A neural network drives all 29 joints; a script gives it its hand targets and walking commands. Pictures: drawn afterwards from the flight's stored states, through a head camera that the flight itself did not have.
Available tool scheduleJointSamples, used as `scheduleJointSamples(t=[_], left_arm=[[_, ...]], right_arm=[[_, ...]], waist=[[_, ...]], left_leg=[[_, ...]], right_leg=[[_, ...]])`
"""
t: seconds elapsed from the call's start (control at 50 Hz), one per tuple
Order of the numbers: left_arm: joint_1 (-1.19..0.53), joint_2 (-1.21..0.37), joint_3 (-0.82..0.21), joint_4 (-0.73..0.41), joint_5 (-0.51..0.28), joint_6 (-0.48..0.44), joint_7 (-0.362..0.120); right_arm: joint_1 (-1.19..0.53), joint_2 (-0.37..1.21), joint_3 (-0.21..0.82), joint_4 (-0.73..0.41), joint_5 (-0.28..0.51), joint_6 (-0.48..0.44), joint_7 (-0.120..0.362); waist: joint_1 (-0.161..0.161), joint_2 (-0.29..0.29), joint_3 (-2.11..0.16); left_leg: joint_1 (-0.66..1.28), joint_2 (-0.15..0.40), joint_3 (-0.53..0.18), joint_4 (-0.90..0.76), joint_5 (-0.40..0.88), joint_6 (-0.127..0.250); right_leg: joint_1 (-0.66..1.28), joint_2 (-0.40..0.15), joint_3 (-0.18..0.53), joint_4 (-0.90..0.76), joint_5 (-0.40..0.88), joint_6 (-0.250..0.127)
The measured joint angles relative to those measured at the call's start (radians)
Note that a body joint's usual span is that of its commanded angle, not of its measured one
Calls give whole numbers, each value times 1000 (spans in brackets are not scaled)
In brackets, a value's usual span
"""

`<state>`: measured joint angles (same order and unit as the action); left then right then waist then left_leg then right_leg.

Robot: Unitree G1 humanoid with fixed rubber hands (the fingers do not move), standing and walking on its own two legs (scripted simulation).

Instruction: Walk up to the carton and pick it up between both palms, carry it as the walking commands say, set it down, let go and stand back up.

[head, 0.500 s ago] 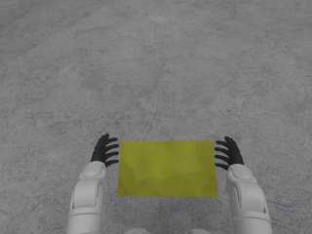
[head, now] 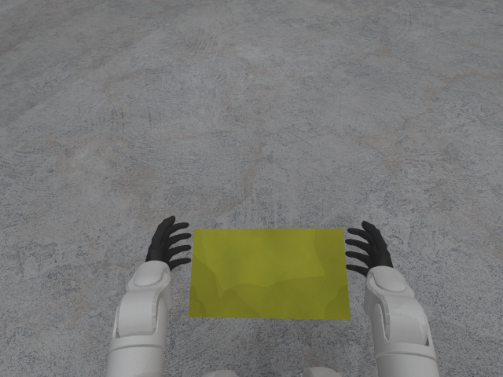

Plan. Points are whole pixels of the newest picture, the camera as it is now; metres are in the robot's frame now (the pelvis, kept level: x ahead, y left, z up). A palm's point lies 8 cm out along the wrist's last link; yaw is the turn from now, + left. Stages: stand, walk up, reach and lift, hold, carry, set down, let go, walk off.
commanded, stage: carry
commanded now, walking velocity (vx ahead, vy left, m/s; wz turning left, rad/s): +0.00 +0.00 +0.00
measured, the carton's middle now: (268, 273) +0.31 +0.02 -0.11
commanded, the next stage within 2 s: none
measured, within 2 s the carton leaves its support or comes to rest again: neither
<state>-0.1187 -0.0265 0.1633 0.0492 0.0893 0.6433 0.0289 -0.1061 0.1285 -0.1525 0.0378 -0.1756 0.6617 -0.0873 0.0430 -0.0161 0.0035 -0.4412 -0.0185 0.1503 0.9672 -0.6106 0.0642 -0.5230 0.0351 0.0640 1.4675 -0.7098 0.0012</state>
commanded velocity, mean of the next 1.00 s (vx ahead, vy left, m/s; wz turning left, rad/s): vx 0.14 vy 0.00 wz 0.00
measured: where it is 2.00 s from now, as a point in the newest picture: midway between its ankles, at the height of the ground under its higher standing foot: (273, 152)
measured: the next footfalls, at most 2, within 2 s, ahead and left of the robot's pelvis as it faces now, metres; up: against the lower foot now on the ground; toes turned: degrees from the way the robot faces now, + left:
right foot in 0.08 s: +0.09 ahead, -0.10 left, +0.00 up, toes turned +1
left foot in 0.34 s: +0.33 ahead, +0.10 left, +0.00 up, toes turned +7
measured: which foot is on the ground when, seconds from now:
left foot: down 0.00-0.08, up 0.10-0.32, down 0.34-0.60, up 0.62-0.82, down 0.84-1.00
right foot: up 0.00-0.06, down 0.08-0.34, up 0.36-0.56, down 0.58-0.86, up 0.88-1.00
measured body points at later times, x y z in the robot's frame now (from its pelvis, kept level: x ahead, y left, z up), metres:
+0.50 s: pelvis +0.36 +0.02 +0.00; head +0.41 +0.00 +0.45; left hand +0.65 +0.21 +0.01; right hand +0.65 -0.14 +0.00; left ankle +0.29 +0.10 -0.68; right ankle +0.23 -0.09 -0.58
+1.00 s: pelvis +0.72 +0.02 +0.03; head +0.77 +0.02 +0.47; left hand +0.98 +0.23 +0.06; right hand +1.01 -0.12 +0.04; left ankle +0.63 +0.12 -0.68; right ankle +0.61 -0.08 -0.56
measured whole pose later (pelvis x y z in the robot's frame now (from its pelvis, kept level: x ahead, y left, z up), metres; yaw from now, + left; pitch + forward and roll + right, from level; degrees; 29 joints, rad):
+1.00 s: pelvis +0.72 +0.02 +0.03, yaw +2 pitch +6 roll +2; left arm 0.00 -0.05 0.14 -0.21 0.02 0.78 0.07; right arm -0.01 0.13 -0.11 -0.18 -0.11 0.79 -0.12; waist 0.05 -0.01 -0.02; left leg -0.32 -0.01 0.13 0.75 -0.54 0.03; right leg -0.57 0.02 0.02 1.47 -0.69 -0.02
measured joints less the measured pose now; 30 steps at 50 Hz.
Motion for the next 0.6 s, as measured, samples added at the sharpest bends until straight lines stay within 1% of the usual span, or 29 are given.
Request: scheduleJointSamples(t=[0.02, 0.04, 0.06, 0.08, 0.1, 0.14, 0.16, 0.18, 0.2, 0.24, 0.26, 0.28, 0.3, 0.32, 0.34, 0.36, 0.38, 0.42, 0.44, 0.46, 0.48, 0.5, 0.52, 0.54, 0.56, 0.58, 0.6], left_arm=[[-5, -4, 0, 10, 0, -4, -2], [-8, -10, -1, 14, 3, -7, -1], [-8, -19, -3, 14, 8, -10, 0], [-8, -34, -5, 19, 18, -15, 1], [-10, -59, -5, 34, 38, -25, 1], [-14, -109, -7, 50, 80, -35, 9], [-10, -112, -24, 51, 98, -39, 16], [-5, -108, -40, 49, 110, -42, 20], [2, -105, -48, 40, 115, -44, 24], [16, -102, -58, -3, 109, -38, 37], [24, -101, -62, -31, 104, -33, 42], [33, -99, -64, -61, 98, -27, 45], [44, -97, -64, -91, 90, -20, 46], [57, -96, -62, -119, 81, -14, 47], [73, -91, -56, -142, 73, -10, 48], [82, -79, -46, -144, 67, -10, 46], [80, -63, -36, -134, 54, -8, 47], [56, -29, -18, -89, 25, -3, 33], [41, -15, -10, -64, 12, -1, 21], [27, -6, -5, -41, 2, -1, 11], [16, -2, -1, -25, -5, -3, 5], [7, -2, 0, -14, -7, -7, 1], [1, -7, 0, -6, -6, -10, -1], [-2, -13, -1, -2, -2, -12, 0], [-2, -23, -4, -2, 4, -13, 1], [-4, -36, -5, 2, 17, -15, 2], [-9, -60, -5, 18, 38, -24, 2]], right_arm=[[12, -1, 1, -16, 6, 5, -6], [23, -2, 0, -31, 13, 9, -10], [34, -3, -3, -46, 22, 12, -16], [47, -9, -8, -55, 33, 11, -21], [60, -21, -13, -56, 45, 6, -30], [72, -49, -13, -48, 78, 0, -73], [69, -59, -13, -39, 95, -3, -95], [60, -65, -15, -25, 107, -9, -102], [50, -68, -19, -11, 112, -17, -96], [36, -71, -27, -1, 114, -36, -66], [32, -70, -32, -5, 110, -44, -44], [28, -68, -38, -13, 104, -48, -21], [24, -62, -42, -22, 95, -48, -1], [19, -52, -44, -31, 81, -46, 14], [14, -37, -44, -29, 65, -47, 25], [4, -14, -48, -14, 45, -50, 30], [-9, 6, -48, -2, 30, -45, 26], [-22, 5, -20, 17, 2, -30, 16], [-20, 3, -11, 19, -5, -23, 12], [-15, 2, -4, 14, -5, -15, 8], [-6, 1, 1, 1, -2, -8, 2], [5, 0, 4, -17, 3, -1, -4], [18, -1, 5, -35, 10, 4, -9], [30, -3, 4, -53, 18, 9, -14], [42, -4, 0, -67, 27, 13, -18], [53, -6, -5, -77, 38, 12, -23], [65, -18, -12, -77, 48, 8, -28]], waist=[[-15, 15, 4], [-31, 31, 10], [-45, 48, 17], [-63, 70, 22], [-79, 92, 20], [-95, 96, 21], [-96, 86, 19], [-93, 74, 15], [-86, 59, 8], [-61, 24, 3], [-45, 7, 7], [-31, -8, 14], [-18, -22, 21], [-9, -32, 25], [-1, -45, 25], [9, -58, 17], [21, -57, 13], [33, -43, 8], [31, -33, 3], [23, -22, -2], [10, -8, -4], [-6, 8, -3], [-23, 24, 1], [-40, 40, 8], [-56, 55, 15], [-71, 69, 21], [-88, 91, 23]], left_leg=[[31, -4, -1, -21, -12, -3], [65, -7, -4, -41, -24, -6], [100, -7, -9, -54, -38, -9], [125, -1, -24, -41, -44, -14], [120, 12, -47, 15, -25, -27], [76, -2, -112, 212, -3, -56], [48, -12, -133, 304, -20, -60], [12, -18, -144, 379, -52, -59], [-33, -22, -150, 433, -91, -54], [-135, -22, -150, 480, -154, -36], [-180, -17, -145, 452, -152, -27], [-211, -12, -137, 369, -105, -20], [-218, -9, -124, 223, -1, -17], [-201, -13, -106, 39, 166, -17], [-169, -15, -87, -44, 287, -7], [-150, -12, -69, -20, 219, 2], [-131, -3, -52, 12, 141, 13], [-89, 12, -20, 43, 66, 15], [-66, 13, -8, 37, 43, 13], [-44, 11, 1, 24, 26, 9], [-21, 8, 5, 6, 12, 4], [5, 4, 6, -13, -1, -2], [36, -1, 4, -33, -13, -7], [72, -5, 0, -54, -25, -10], [108, -6, -6, -67, -38, -12], [134, -3, -16, -51, -41, -17], [132, 10, -42, 10, -27, -30]], right_leg=[[-34, -13, -6, -92, 11, -8], [-49, -25, -16, -230, 61, -14], [-45, -32, -30, -398, 158, -14], [-19, -33, -52, -486, 249, -18], [21, -32, -79, -502, 207, -25], [98, -39, -118, -515, 131, -35], [134, -42, -130, -530, 108, -38], [166, -42, -139, -550, 91, -39], [192, -41, -144, -573, 78, -39], [242, -40, -152, -612, 52, -40], [273, -39, -155, -630, 37, -39], [309, -37, -158, -649, 21, -38], [347, -38, -158, -664, 5, -37], [375, -40, -157, -651, -6, -37], [382, -49, -148, -590, -3, -33], [350, -48, -117, -462, 26, -10], [304, -32, -81, -312, 51, 8], [202, 4, -32, -66, 58, 19], [145, 16, -17, 14, 40, 17], [85, 21, -9, 61, 11, 12], [26, 20, -5, 71, -18, 4], [-25, 11, -6, 33, -29, -6], [-62, -3, -11, -60, -13, -15], [-77, -17, -19, -206, 45, -21], [-71, -26, -32, -385, 153, -20], [-46, -32, -49, -513, 297, -24], [-10, -31, -78, -520, 254, -32]])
